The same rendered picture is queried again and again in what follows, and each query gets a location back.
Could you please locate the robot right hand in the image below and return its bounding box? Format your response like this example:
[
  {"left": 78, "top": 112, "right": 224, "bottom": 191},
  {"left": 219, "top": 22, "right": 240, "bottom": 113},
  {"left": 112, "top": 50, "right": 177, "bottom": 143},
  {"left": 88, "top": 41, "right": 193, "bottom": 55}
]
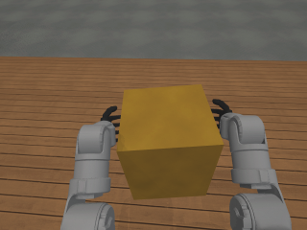
[{"left": 211, "top": 99, "right": 232, "bottom": 129}]

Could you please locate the robot left hand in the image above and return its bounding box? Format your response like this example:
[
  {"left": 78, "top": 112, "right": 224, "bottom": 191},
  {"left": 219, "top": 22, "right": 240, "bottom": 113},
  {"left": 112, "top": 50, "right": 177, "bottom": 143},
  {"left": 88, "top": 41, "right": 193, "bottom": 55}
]
[{"left": 100, "top": 105, "right": 121, "bottom": 143}]

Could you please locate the robot left forearm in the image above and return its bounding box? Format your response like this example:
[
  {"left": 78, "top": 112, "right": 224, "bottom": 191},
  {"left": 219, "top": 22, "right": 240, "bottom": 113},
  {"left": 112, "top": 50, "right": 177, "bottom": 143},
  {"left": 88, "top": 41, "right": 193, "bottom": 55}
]
[{"left": 60, "top": 121, "right": 116, "bottom": 230}]

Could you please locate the robot right forearm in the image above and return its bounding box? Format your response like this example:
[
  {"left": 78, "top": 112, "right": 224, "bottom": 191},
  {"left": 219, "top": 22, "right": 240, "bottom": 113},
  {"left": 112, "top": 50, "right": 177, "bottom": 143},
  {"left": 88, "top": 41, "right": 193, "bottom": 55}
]
[{"left": 220, "top": 112, "right": 292, "bottom": 228}]

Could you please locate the robot left upper arm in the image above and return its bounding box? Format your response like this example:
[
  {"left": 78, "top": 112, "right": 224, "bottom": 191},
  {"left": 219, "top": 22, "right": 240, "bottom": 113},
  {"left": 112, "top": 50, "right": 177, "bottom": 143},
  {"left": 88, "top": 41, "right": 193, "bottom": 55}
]
[{"left": 61, "top": 202, "right": 115, "bottom": 230}]

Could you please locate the carton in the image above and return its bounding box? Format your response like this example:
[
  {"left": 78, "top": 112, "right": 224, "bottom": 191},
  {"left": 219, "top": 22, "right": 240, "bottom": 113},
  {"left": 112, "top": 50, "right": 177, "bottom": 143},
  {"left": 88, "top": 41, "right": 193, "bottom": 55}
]
[{"left": 116, "top": 84, "right": 224, "bottom": 200}]

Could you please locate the robot right upper arm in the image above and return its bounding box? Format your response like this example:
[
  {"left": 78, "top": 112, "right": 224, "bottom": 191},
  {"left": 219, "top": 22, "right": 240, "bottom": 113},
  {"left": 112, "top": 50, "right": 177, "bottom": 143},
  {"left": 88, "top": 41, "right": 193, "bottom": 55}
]
[{"left": 229, "top": 193, "right": 292, "bottom": 230}]

